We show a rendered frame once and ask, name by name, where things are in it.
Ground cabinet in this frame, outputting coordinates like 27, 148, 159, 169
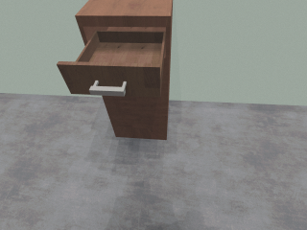
75, 0, 173, 140

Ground handle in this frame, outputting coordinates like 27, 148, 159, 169
89, 80, 127, 97

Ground drawer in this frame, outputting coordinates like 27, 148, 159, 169
57, 31, 166, 98

